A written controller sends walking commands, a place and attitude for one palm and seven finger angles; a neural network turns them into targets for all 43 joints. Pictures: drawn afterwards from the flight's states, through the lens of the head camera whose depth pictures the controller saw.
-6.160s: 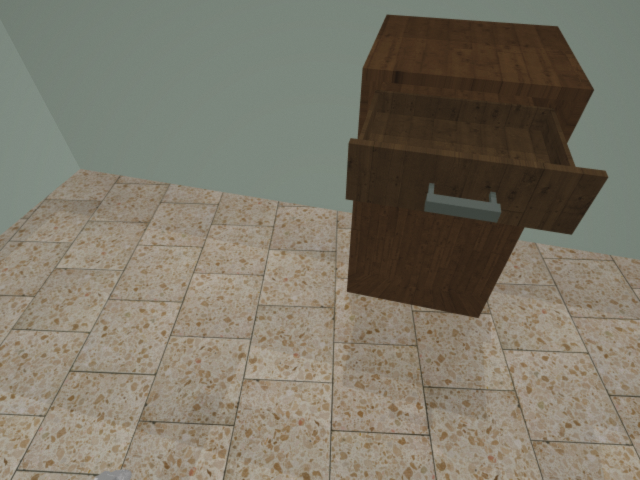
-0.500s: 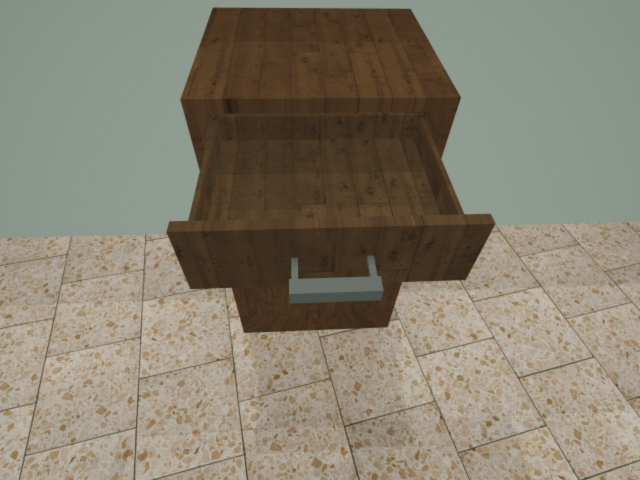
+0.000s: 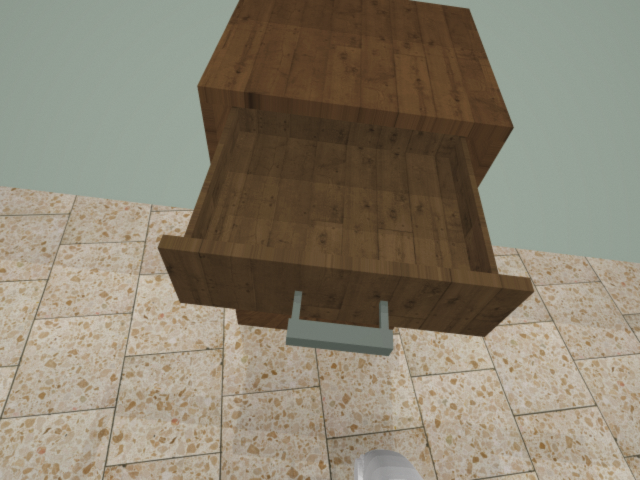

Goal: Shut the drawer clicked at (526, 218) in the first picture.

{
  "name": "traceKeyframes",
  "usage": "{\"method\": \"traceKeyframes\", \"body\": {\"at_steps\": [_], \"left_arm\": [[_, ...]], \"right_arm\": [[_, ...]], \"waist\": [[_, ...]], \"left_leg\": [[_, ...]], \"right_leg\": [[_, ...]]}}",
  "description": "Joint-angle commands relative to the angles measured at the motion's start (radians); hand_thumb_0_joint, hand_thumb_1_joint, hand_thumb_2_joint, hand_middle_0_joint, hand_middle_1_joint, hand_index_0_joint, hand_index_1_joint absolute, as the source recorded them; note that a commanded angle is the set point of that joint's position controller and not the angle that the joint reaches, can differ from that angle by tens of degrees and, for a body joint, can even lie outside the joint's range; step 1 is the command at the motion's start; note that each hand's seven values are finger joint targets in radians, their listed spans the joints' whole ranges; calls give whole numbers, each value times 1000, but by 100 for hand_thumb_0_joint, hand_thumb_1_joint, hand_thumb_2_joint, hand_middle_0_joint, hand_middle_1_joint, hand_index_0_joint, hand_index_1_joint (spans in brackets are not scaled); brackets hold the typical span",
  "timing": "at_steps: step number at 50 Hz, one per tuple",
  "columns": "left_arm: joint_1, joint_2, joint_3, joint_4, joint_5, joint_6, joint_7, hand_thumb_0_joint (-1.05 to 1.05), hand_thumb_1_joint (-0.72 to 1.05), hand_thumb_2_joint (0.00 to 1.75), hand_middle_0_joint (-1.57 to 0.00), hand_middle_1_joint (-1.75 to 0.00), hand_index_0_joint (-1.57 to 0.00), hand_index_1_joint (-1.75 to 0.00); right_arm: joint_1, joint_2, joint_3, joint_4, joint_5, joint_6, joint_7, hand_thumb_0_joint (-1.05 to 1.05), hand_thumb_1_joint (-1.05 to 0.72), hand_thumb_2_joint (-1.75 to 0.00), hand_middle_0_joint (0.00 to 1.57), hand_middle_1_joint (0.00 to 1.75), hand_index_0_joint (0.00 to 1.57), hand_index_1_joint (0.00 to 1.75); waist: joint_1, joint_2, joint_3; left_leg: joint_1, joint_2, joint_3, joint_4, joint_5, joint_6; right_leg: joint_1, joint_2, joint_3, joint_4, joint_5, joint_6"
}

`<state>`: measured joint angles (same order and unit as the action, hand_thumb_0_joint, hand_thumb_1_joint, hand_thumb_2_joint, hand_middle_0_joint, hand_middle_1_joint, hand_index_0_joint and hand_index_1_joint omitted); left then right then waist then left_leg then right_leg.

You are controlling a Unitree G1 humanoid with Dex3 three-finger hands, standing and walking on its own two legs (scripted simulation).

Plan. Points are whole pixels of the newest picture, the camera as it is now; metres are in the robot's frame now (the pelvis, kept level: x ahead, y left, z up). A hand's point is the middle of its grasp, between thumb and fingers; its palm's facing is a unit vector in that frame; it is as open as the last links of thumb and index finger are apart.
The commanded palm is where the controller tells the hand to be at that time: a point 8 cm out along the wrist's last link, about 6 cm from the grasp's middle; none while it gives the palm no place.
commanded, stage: shuffle to correct the standing spot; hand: left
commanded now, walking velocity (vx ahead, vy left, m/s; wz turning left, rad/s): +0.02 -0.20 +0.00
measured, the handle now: (340, 320) +0.31 +0.00 +0.01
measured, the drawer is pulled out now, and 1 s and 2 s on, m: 0.29 0.29 0.29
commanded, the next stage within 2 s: come to a stop and stand still in 0.74 s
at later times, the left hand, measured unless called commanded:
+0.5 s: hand out of the picture +0.14 +0.07 -0.20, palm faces +0.01 -0.99 -0.15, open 7.3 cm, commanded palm none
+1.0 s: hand out of the picture +0.10 -0.02 -0.16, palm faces -0.05 -0.96 -0.26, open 7.4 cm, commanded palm none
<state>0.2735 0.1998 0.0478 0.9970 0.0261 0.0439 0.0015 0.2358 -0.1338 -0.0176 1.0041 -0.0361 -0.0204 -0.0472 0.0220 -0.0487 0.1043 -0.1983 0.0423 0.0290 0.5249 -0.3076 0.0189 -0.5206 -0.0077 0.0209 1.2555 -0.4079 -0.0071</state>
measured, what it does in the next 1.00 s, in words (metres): steps to the right: right foot, then left foot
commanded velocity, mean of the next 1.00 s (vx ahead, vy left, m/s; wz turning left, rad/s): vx -0.04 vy -0.10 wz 0.00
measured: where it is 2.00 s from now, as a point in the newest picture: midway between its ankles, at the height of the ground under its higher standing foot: outside the picture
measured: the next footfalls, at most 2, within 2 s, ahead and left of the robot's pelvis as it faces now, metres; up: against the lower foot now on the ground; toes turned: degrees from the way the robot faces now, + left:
right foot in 0.24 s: +0.11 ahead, -0.23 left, +0.00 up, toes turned -6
left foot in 0.48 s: +0.09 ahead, -0.03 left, +0.00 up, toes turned +7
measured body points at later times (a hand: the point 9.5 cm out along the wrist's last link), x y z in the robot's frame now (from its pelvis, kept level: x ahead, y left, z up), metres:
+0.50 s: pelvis +0.06 -0.10 -0.02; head +0.11 -0.06 +0.43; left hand +0.14 +0.13 -0.19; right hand +0.12 -0.35 -0.15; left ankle +0.05 -0.03 -0.74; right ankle +0.07 -0.22 -0.73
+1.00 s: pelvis +0.04 -0.21 +0.00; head +0.09 -0.23 +0.45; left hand +0.10 +0.03 -0.14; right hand +0.09 -0.46 -0.16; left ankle +0.01 -0.06 -0.69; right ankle +0.03 -0.31 -0.74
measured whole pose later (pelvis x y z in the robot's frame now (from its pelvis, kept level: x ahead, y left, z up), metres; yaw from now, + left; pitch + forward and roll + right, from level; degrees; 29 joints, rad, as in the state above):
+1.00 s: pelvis +0.04 -0.21 +0.00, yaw -2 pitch +0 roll +1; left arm 0.21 0.18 0.00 0.96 0.02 0.03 0.03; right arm 0.18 -0.21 -0.06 0.97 0.00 0.07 -0.03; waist -0.02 0.03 0.11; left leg -0.35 0.06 0.04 0.88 -0.49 -0.05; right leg -0.21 -0.02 -0.07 0.49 -0.28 -0.03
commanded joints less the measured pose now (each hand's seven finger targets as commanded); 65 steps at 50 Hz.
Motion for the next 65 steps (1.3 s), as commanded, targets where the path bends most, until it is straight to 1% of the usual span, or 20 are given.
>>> {"method": "traceKeyframes", "body": {"at_steps": [1, 8, 10, 11, 13, 15, 19, 22, 24, 25, 29, 33, 38, 40, 42, 44, 46, 50, 58, 65], "left_arm": [[59, 25, 12, -72, -1, 7, -11, 0, 90, 90, -20, -30, -20, -30], [14, 36, 11, -111, -7, -12, -15, 0, 90, 90, -20, -30, -20, -30], [134, 111, 27, -69, -4, -31, -5, 0, 90, 90, -20, -30, -20, -30], [161, 206, 47, -55, 7, -34, 9, 0, 90, 90, -20, -30, -20, -30], [127, 212, 32, -90, 12, -27, 17, 0, 90, 90, -20, -30, -20, -30], [-4, 171, 32, -105, 16, -12, 35, 0, 90, 90, -20, -30, -20, -30], [-69, 135, 18, -132, 18, -8, 48, 0, 90, 90, -20, -30, -20, -30], [-43, 95, 11, -118, -13, 7, 43, 0, 90, 90, -20, -30, -20, -30], [22, 42, 4, -119, -23, 22, 38, 0, 90, 90, -20, -30, -20, -30], [20, 80, 10, -137, -17, 35, 39, 0, 90, 90, -20, -30, -20, -30], [-24, 116, 28, -134, -5, 43, 19, 0, 90, 90, -20, -30, -20, -30], [-63, 69, 13, -144, -16, 47, 10, 0, 90, 90, -20, -30, -20, -30], [-71, 46, -4, -155, -17, 27, 10, 0, 90, 90, -20, -30, -20, -30], [-29, 63, -2, -140, -16, 19, 10, 0, 90, 90, -20, -30, -20, -30], [33, 119, 5, -112, -10, 10, 13, 0, 90, 90, -20, -30, -20, -30], [26, 186, 6, -99, -1, -4, 30, 0, 90, 90, -20, -30, -20, -30], [-29, 130, -16, -91, -1, -29, 46, 0, 90, 90, -20, -30, -20, -30], [-21, 149, -20, -91, -4, -51, 43, 0, 90, 90, -20, -30, -20, -30], [26, 176, 10, -99, -3, -43, 62, 0, 90, 90, -20, -30, -20, -30], [-39, 116, 3, -129, -7, -18, 41, 0, 90, 90, -20, -30, -20, -30]], "right_arm": [[23, -203, -53, -68, 3, -8, 3, 0, -90, -90, 20, 30, 20, 30], [23, -247, -80, -72, -1, 28, 5, 0, -90, -90, 20, 30, 20, 30], [57, -211, -82, -74, 18, 34, 8, 0, -90, -90, 20, 30, 20, 30], [91, -122, -65, -90, 28, 36, 11, 0, -90, -90, 20, 30, 20, 30], [65, -90, -48, -115, 33, 50, 1, 0, -90, -90, 20, 30, 20, 30], [56, -138, -60, -82, 29, 65, 5, 0, -90, -90, 20, 30, 20, 30], [48, -94, -45, -73, 34, 47, 13, 0, -90, -90, 20, 30, 20, 30], [163, -97, -41, -20, 26, 32, -1, 0, -90, -90, 20, 30, 20, 30], [166, -199, -45, -56, 15, 31, -17, 0, -90, -90, 20, 30, 20, 30], [127, -219, -40, -95, 8, 37, -11, 0, -90, -90, 20, 30, 20, 30], [-75, -178, -33, -147, 0, 19, -18, 0, -90, -90, 20, 30, 20, 30], [-5, -215, -60, -122, -1, 39, -16, 0, -90, -90, 20, 30, 20, 30], [32, -231, -78, -100, 17, 54, -9, 0, -90, -90, 20, 30, 20, 30], [24, -245, -88, -103, 27, 58, -6, 0, -90, -90, 20, 30, 20, 30], [29, -221, -95, -105, 35, 64, 2, 0, -90, -90, 20, 30, 20, 30], [18, -102, -59, -135, 40, 75, 13, 0, -90, -90, 20, 30, 20, 30], [0, -98, -44, -105, 37, 85, 16, 0, -90, -90, 20, 30, 20, 30], [-17, -76, -27, -73, 40, 54, 30, 0, -90, -90, 20, 30, 20, 30], [-18, -98, -28, -102, 40, 60, 34, 0, -90, -90, 20, 30, 20, 30], [194, -81, -20, -41, 20, 44, 37, 0, -90, -90, 20, 30, 20, 30]], "waist": [[-4, 223, -32], [-22, 247, -75], [21, 25, -169], [20, -311, -232], [8, -210, -216], [-18, -342, -155], [-48, -113, -136], [-83, 49, -143], [-68, 336, -116], [-63, 226, -147], [20, 226, 13], [-25, 154, -52], [-70, 265, -189], [-50, 256, -224], [-38, 110, -244], [-24, -233, -246], [-33, -310, -190], [-18, -51, -104], [31, -91, -128], [-42, -22, -49]], "left_leg": [[-25, 219, -105, -213, 341, 153], [-5, 216, -93, -51, 338, 59], [-89, 105, -2, 205, 259, -17], [-297, -23, 85, 448, -178, -56], [-280, -19, -10, 653, -402, -39], [-268, 11, 8, 718, -329, -47], [-174, 3, 37, 362, -276, -34], [83, 21, 46, -155, 233, -30], [132, 376, -322, -152, 870, 166], [50, 421, -287, -117, 851, 242], [-87, 295, -167, -145, 630, 185], [91, 251, -85, -91, 685, 147], [224, 256, -90, -35, 788, 119], [186, 243, -76, 20, 750, 76], [95, 161, 2, 135, 522, 0], [-191, -9, 74, 339, -232, -62], [-142, 21, -25, 436, -247, -61], [-171, -19, 12, 343, -187, -68], [-204, -22, -21, 244, -168, -62], [143, -12, 31, -147, -48, 10]], "right_leg": [[-18, -41, -27, -101, 39, 28], [210, -17, -135, -643, 84, 29], [458, -76, -49, -838, 356, 9], [632, -278, 172, -840, 802, -83], [486, -354, 173, -868, 969, -210], [371, -286, 130, -873, 817, -214], [345, -264, 41, -778, 851, -193], [287, -150, -40, -600, 602, -85], [61, 14, -16, -189, -195, 21], [84, 2, 57, 17, -206, 9], [1, -15, 77, 100, -79, 58], [19, -13, -8, -198, -112, 83], [124, -26, -76, -576, -65, 62], [245, -26, -93, -762, 101, 46], [406, -70, -70, -921, 444, 32], [548, -304, 112, -828, 1116, -94], [398, -269, 96, -910, 906, -126], [415, -268, 128, -899, 825, -155], [484, -330, 203, -916, 657, -220], [87, -146, 116, -946, -222, -90]]}}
